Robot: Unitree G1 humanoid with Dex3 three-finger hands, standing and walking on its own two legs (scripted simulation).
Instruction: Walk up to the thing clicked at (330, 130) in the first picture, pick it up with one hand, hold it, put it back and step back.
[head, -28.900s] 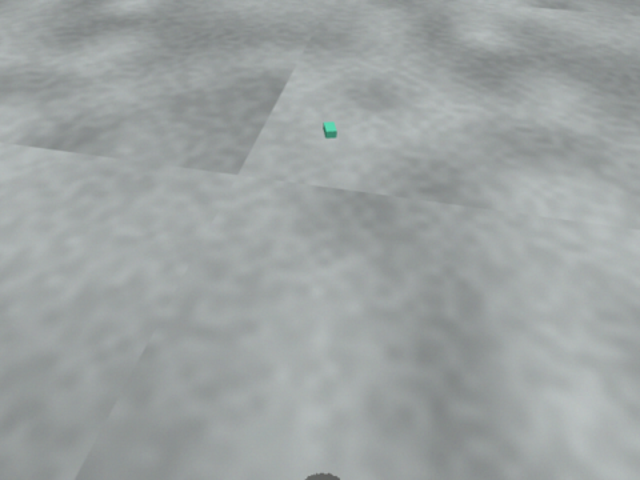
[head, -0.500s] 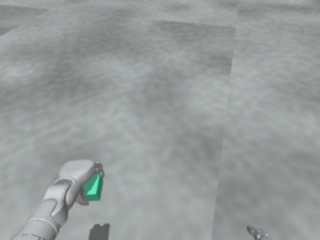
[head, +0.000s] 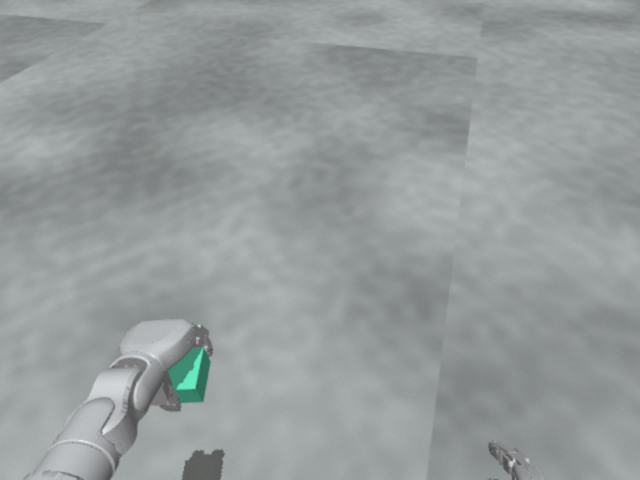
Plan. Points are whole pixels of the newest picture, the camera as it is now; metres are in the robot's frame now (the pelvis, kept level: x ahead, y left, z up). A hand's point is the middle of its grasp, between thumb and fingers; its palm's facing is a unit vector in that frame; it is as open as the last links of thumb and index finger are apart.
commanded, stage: hold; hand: left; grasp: from above
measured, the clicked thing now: (168, 376) +0.30 +0.24 -0.06
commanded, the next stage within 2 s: crouch in 0.40 s
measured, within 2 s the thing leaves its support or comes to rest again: neither
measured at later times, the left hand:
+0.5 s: hand (169, 372) +0.29 +0.22 -0.04, palm faces -0.46 -0.05 -0.89, open 9.0 cm
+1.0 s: hand (193, 393) +0.31 +0.23 -0.17, palm faces -0.43 +0.03 -0.90, open 9.0 cm
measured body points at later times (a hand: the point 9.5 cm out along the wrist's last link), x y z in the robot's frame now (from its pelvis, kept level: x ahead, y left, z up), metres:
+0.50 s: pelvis +0.00 +0.00 +0.00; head +0.01 -0.02 +0.45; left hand +0.31 +0.22 +0.01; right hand +0.15 -0.25 -0.12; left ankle +0.02 +0.11 -0.74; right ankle +0.01 -0.12 -0.74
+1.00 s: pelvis -0.03 +0.00 -0.07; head +0.06 +0.01 +0.37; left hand +0.33 +0.23 -0.12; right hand +0.09 -0.28 -0.19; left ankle +0.02 +0.12 -0.74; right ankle +0.01 -0.12 -0.74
